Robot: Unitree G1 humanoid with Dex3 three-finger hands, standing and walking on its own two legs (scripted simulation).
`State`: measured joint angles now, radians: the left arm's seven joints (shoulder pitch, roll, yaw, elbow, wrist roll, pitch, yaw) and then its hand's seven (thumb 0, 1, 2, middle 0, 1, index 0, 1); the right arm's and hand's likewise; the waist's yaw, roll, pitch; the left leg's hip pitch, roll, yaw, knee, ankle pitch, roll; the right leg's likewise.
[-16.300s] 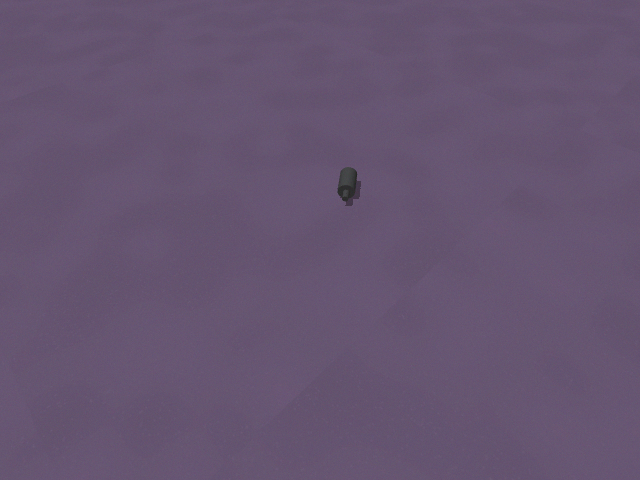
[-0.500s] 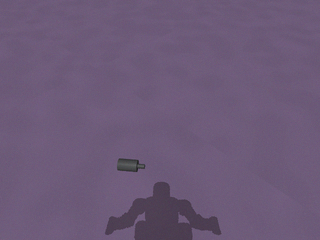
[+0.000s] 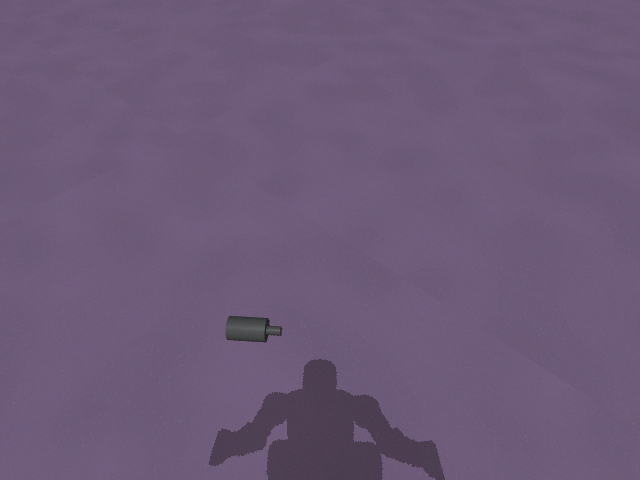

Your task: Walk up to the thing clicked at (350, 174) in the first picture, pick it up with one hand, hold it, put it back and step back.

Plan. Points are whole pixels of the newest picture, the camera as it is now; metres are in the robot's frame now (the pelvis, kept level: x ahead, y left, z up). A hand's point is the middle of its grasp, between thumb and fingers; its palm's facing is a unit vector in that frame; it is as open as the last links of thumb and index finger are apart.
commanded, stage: stand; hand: left
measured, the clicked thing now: (254, 329) +0.72 +0.27 -0.74
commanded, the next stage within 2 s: walk up in 0.06 s
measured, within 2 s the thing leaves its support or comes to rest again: neither
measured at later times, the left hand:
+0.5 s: hand out of the picture +0.11 +0.34 -0.18, palm faces +0.00 -0.95 -0.32, open 7.4 cm
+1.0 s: hand (198, 326) +0.39 +0.24 -0.13, palm faces -0.03 -0.94 -0.35, open 7.4 cm
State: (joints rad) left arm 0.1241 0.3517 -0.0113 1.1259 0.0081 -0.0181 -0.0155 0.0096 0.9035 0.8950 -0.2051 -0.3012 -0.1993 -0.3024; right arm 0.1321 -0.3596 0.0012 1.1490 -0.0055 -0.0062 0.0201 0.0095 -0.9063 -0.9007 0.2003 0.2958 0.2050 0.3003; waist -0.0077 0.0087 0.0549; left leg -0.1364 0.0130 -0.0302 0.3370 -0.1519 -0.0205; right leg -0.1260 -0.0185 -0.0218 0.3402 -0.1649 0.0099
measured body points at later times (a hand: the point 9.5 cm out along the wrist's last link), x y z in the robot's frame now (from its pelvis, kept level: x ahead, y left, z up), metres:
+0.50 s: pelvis +0.09 +0.06 -0.01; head +0.09 +0.09 +0.43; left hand +0.11 +0.39 -0.15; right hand +0.13 -0.27 -0.11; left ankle +0.12 +0.16 -0.75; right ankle +0.08 -0.09 -0.69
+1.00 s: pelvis +0.27 -0.01 -0.01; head +0.30 -0.03 +0.43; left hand +0.39 +0.29 -0.11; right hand +0.32 -0.32 -0.14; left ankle +0.21 +0.15 -0.66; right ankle +0.32 -0.11 -0.75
